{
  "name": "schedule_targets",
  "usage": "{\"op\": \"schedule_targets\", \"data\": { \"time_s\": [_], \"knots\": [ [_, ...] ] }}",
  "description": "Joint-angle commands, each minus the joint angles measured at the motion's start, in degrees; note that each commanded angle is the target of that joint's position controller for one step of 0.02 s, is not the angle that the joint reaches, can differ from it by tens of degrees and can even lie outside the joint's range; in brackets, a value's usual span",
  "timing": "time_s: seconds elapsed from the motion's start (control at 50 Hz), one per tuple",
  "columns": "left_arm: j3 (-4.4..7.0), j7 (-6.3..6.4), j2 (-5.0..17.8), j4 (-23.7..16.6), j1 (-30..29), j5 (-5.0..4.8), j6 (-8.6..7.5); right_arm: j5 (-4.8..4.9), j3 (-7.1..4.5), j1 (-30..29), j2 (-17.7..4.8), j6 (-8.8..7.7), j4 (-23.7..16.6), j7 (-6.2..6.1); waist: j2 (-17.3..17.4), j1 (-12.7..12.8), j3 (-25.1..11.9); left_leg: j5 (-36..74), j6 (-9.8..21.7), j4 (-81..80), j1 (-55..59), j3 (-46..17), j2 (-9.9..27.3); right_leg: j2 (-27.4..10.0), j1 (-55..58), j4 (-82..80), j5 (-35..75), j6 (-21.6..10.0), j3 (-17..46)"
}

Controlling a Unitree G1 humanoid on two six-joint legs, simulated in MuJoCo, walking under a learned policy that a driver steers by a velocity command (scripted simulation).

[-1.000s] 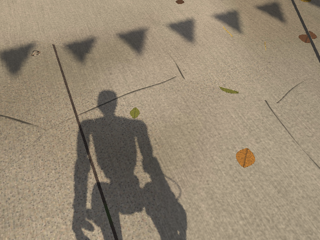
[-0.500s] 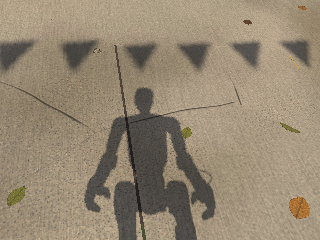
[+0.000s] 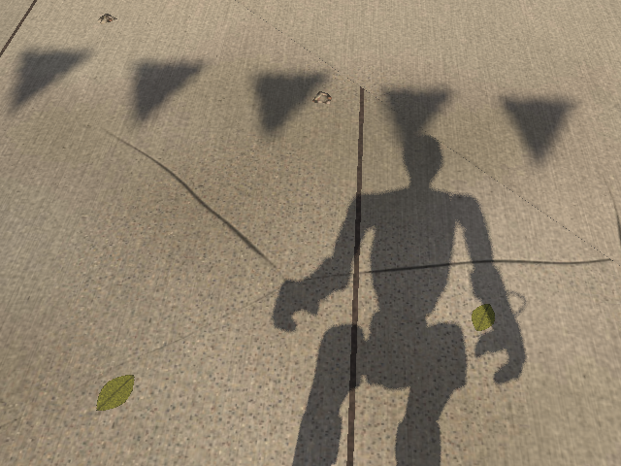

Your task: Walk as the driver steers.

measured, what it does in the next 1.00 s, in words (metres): walks ahead: left foot, then right foot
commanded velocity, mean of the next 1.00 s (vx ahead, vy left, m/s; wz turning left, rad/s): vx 0.31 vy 0.00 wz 0.05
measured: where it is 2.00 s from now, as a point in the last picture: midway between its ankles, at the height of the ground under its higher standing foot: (367, 270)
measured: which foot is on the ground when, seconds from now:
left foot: up 0.00-0.16, down 0.18-0.50, up 0.52-0.98, down 1.00-1.00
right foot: down 0.00-0.24, up 0.26-0.48, down 0.50-1.00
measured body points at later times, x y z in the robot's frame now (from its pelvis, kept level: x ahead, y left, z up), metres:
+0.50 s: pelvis +0.10 -0.01 +0.00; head +0.11 -0.02 +0.45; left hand +0.23 +0.26 -0.11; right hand +0.14 -0.28 -0.13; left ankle +0.05 +0.14 -0.73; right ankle +0.12 -0.11 -0.73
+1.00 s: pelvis +0.34 +0.01 -0.02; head +0.38 +0.01 +0.43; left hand +0.26 +0.28 -0.15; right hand +0.59 -0.20 -0.09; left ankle +0.48 +0.11 -0.74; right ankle +0.13 -0.11 -0.72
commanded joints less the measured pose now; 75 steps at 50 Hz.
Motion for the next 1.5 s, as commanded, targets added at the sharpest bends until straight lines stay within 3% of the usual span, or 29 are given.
{"op": "schedule_targets", "data": {
  "time_s": [0.02, 0.1, 0.18, 0.2, 0.22, 0.24, 0.28, 0.36, 0.44, 0.5, 0.52, 0.54, 0.56, 0.62, 0.72, 0.78, 0.9, 0.94, 0.98, 1.0, 1.02, 1.04, 1.06, 1.1, 1.16, 1.22, 1.36, 1.44, 1.5],
  "knots": [
    [0.91, -0.13, 5.3, -1.8, -1.6, 0.51, -0.53, -0.42, 0.16, 8.3, 0.2, 0.28, -1.2, -0.57, -7.9, -2.4, -7.8, 1.2, -0.9, -12.5, 6.1, 2.4, 2.9, -12.4, 2.8, -9.2, 16.6, -10.9, 9.5],
    [1.99, 0.72, 8.8, -1.1, 0.1, -0.83, 0.8, -0.29, 0.13, 4.5, -2.1, 0.45, -2.2, -0.3, -7.5, -0.9, -11.7, 8.0, -0.2, -24.7, 11.0, 3.2, 3.4, -15.1, 5.4, -9.3, 2.4, -11.7, 11.9],
    [0.56, 0.93, 5.4, -0.1, 1.4, -1.55, 1.97, -1.83, -0.1, 2.4, -2.8, 0.9, -3.0, -0.1, -5.6, -2.0, -6.0, 15.5, 4.1, -39.4, 19.2, 2.4, 4.1, -11.0, -3.2, -8.4, -23.3, -4.3, 11.0],
    [0.11, 0.75, 4.2, 0.0, 2.5, -1.06, 1.79, -2.35, -0.35, 2.4, -5.2, 0.78, -3.9, -0.42, -1.4, -1.0, -5.0, 15.3, 6.4, -43.3, 19.5, -3.8, 9.7, -8.2, -4.9, -3.6, -24.5, -1.0, 8.3],
    [0.3, 0.75, 3.1, 0.2, 5.0, -1.24, 1.69, -1.79, -0.89, 2.3, -6.8, 0.56, -2.0, -0.24, 8.5, 2.4, -5.2, -2.3, 8.8, -46.4, 10.6, -5.5, 10.0, -2.5, 0.9, 0.1, -21.7, 1.3, 0.8],
    [0.72, 1.1, 5.0, 0.7, 3.3, -1.13, 1.62, -1.28, -0.76, 1.7, -5.1, 0.04, -2.6, 0.04, 9.5, 0.4, -2.5, -14.6, 9.4, -51.3, 6.3, -7.2, 9.4, -0.6, 2.9, 6.2, -19.8, 2.5, -1.6],
    [1.56, 1.22, 6.2, 0.8, 2.3, -2.03, 1.17, -0.81, -1.89, 1.9, -8.5, -1.27, -2.5, 0.08, 13.1, -0.8, 1.0, -17.5, 12.1, -56.6, 7.8, -15.4, 14.8, 0.3, -3.3, 17.6, -20.1, 1.5, -2.4],
    [1.73, -0.46, 5.4, 0.0, 0.3, -3.2, -1.04, 0.51, -1.77, 4.4, -6.5, -3.9, -1.5, 0.18, 6.7, -2.0, 0.6, -2.1, 14.7, -55.4, 21.2, -18.1, 18.5, -5.5, -15.7, 21.0, -22.9, -2.1, 2.5],
    [1.36, -1.52, 4.3, 1.8, 2.3, -2.77, -1.69, 1.05, -2.42, 1.8, -8.3, -3.4, -1.6, 0.96, 5.7, 0.3, -2.9, 5.6, 12.7, -53.3, 13.9, -8.5, 13.2, -2.2, 2.9, 7.7, -12.5, -0.8, -3.0],
    [2.67, -0.78, 6.9, 6.3, 13.8, -3.01, -0.78, 0.72, -1.37, 0.5, -4.7, -3.36, -1.7, 1.42, 3.2, 5.5, -4.9, 4.8, 9.1, -43.3, 3.1, -3.9, 9.0, -3.3, 21.3, 2.8, -10.2, -1.0, -0.1],
    [3.71, -0.12, 11.6, 7.3, 20.4, -2.58, -0.74, -0.1, -0.16, -1.7, -0.5, -3.96, -3.4, 1.67, -9.1, 7.6, -6.3, 4.1, 5.0, -23.3, -5.8, 3.2, 3.4, -15.0, 28.7, -4.1, -13.2, -4.6, 16.1],
    [5.13, -0.62, 17.8, 7.7, 23.9, -1.92, -0.89, 0.83, -0.18, -1.6, -0.3, -5.38, -6.2, 1.35, -21.9, 7.7, -6.8, -4.7, 3.7, -9.6, -19.9, 4.4, -1.1, -25.7, 33.9, -12.5, -23.0, -13.4, 38.6],
    [3.85, -0.76, 13.4, 6.4, 19.8, -1.8, -1.49, 1.7, -1.14, -2.0, -5.0, -6.28, -5.5, 1.37, -13.0, 6.2, -3.0, -3.1, 4.7, -1.0, -24.8, -0.3, 3.2, -26.3, 31.3, -13.3, -28.6, -14.3, 39.6],
    [2.31, -1.2, 9.1, 3.7, 11.6, -1.85, -1.87, 0.52, -1.48, -2.9, -5.1, -6.39, -4.3, 1.86, -5.6, 2.5, 0.8, 12.4, 5.9, -2.1, -24.9, 1.0, 8.5, -19.3, 24.8, -14.5, -16.4, -9.0, 24.0],
    [1.76, -0.27, 8.4, 5.6, 16.1, -1.58, -0.79, -0.14, -0.66, -7.0, -1.7, -5.69, -5.9, 2.52, -5.1, 2.7, -0.3, 22.2, 3.0, -12.9, -20.5, 5.3, 8.3, -14.1, 22.2, -15.1, 11.4, -7.8, 9.7],
    [1.78, 0.57, 9.4, 6.1, 17.5, -1.89, -0.42, 0.31, 0.45, -13.8, 0.2, -6.06, -8.3, 3.12, -5.3, 4.4, 0.8, 29.4, 2.6, -25.8, -15.4, 7.1, 6.4, -12.6, 19.6, -16.3, 11.1, -6.8, 6.2],
    [2.28, 0.93, 10.2, 8.0, 20.8, -2.74, 0.25, 1.04, 0.56, -20.7, -1.6, -6.59, -11.6, 5.05, -5.9, 4.4, 3.3, 28.6, 5.3, -36.0, -12.8, 6.6, 4.5, -17.0, 26.6, -14.2, 12.1, -6.7, 6.4],
    [2.8, 1.08, 11.4, 7.6, 19.5, -2.58, 0.62, 0.76, -0.26, -17.6, -3.7, -6.7, -11.2, 5.21, -7.1, 1.6, 0.0, 24.6, 7.2, -36.8, -6.2, 7.9, 2.4, -17.4, 29.2, -8.6, 26.5, -5.6, 5.7],
    [2.73, 1.11, 11.3, 6.9, 17.7, -1.9, 1.34, 0.74, -2.4, -2.8, -7.8, -6.37, -7.1, 4.43, -7.5, -6.4, -9.7, 24.4, 10.5, -37.5, 14.8, 9.7, -0.2, -13.9, 25.3, 9.2, 39.9, -3.4, 2.9],
    [1.85, 1.16, 9.3, 5.3, 18.0, -0.82, 1.27, -0.09, -3.46, 8.3, -11.8, -6.0, -4.8, 3.57, -1.3, -9.7, -18.5, 24.2, 14.1, -35.3, 34.6, -2.8, 10.9, -10.6, 11.2, 27.7, 21.9, -1.8, 1.2],
    [-0.75, 0.26, -0.2, 5.3, 27.6, -1.48, 0.0, -0.82, -3.77, 10.1, -14.9, -6.09, -3.7, 3.99, 15.1, -4.0, -27.8, 10.9, 23.9, -42.8, 53.1, -32.8, 25.5, 0.8, -10.9, 48.1, -26.3, 1.2, 4.2],
    [1.0, -0.13, 7.3, 6.2, 23.3, -3.37, -1.33, -0.43, -2.48, 9.9, -8.6, -6.05, -3.8, 3.78, 9.0, -7.0, -25.3, 3.5, 21.7, -48.7, 49.6, -36.8, 24.6, -1.4, -16.9, 54.2, -28.8, 0.2, 11.3],
    [2.14, -0.1, 10.6, 3.6, 16.4, -4.86, -1.84, -0.18, -1.78, 4.6, -6.9, -6.18, -4.1, 3.45, 6.5, -6.0, -14.3, 6.1, 18.3, -50.3, 40.0, -26.3, 22.8, -4.2, -20.0, 54.1, -23.7, -0.3, 9.5],
    [2.46, 0.75, 9.1, 2.8, 12.2, -3.71, -1.33, -0.61, -0.95, -2.8, -4.1, -6.72, -4.4, 3.71, 0.0, -1.8, -6.4, 16.4, 15.2, -54.2, 23.5, -13.1, 18.3, -9.0, -15.1, 48.0, -14.8, 0.2, 7.9],
    [2.59, 1.0, 5.5, 3.9, 16.5, -3.55, 1.36, -1.13, -0.87, -4.9, -2.7, -7.98, -2.8, 4.14, 2.4, 1.9, -4.2, 20.6, 14.5, -59.3, 14.4, -3.3, 15.4, -11.1, -8.8, 44.4, -11.4, 1.1, 8.3],
    [3.05, 1.36, 5.3, 1.9, 12.6, -3.24, 2.5, -1.53, -1.53, -3.8, -4.6, -8.34, -0.7, 3.54, 1.6, 2.0, -1.0, 24.3, 14.3, -61.3, 13.5, 2.7, 15.3, -11.1, -14.5, 40.0, -5.2, 2.0, 9.9],
    [2.55, -0.74, 3.7, -2.3, 0.4, -2.47, 1.4, -1.07, -1.89, 0.3, -7.2, -7.16, 1.8, 1.78, -0.2, -2.3, 1.4, 29.0, 11.7, -61.2, 20.9, 12.5, 14.9, -9.6, -18.0, 20.1, 10.6, 2.0, 4.9],
    [2.02, -2.29, 3.1, -6.7, -6.3, -2.69, 1.33, -0.34, -2.31, 4.4, -8.2, -5.3, 3.6, 1.56, -0.4, -4.8, 3.3, 33.1, 11.5, -57.4, 31.1, 14.3, 17.9, -9.0, -22.9, 14.6, 4.8, 0.6, 1.8],
    [2.55, -3.34, 4.1, -9.1, -6.2, -2.98, 1.45, 0.23, -2.75, 3.0, -9.8, -3.98, 3.3, 1.24, 1.8, -2.8, 1.3, 50.7, 9.9, -50.5, 33.9, 16.8, 18.7, -6.0, -17.7, 12.7, -3.6, -1.8, -2.6]
  ]
}}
